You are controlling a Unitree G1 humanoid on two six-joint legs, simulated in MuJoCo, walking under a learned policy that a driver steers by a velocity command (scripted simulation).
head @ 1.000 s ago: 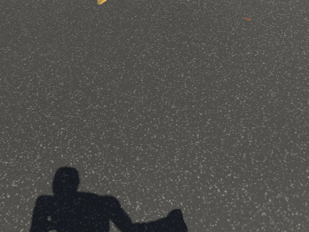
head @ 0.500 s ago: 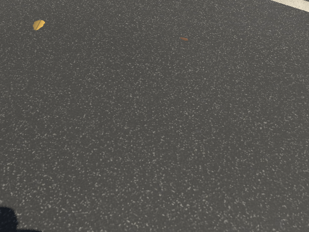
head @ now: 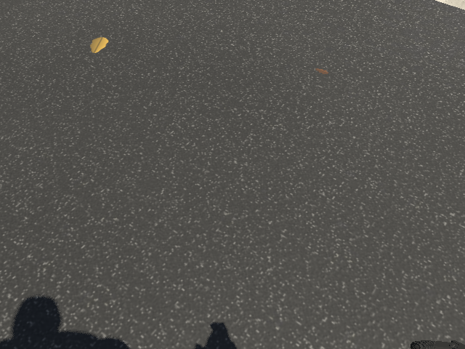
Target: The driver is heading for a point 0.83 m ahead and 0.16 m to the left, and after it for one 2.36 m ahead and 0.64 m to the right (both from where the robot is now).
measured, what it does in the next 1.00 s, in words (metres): walks ahead: right foot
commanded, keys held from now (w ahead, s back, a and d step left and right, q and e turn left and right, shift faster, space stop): w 0.46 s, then w+q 0.54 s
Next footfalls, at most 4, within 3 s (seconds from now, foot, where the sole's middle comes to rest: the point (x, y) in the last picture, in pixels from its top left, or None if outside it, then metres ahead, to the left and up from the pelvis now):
0.56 right None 0.46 -0.11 -0.76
1.10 left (198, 274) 0.70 0.19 -0.76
1.64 right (234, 182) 1.07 0.10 -0.76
2.12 left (178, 132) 1.31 0.35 -0.76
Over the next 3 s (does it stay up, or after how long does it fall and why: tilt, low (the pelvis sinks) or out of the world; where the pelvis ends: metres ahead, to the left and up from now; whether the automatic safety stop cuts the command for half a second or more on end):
stays up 1.59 0.10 0.02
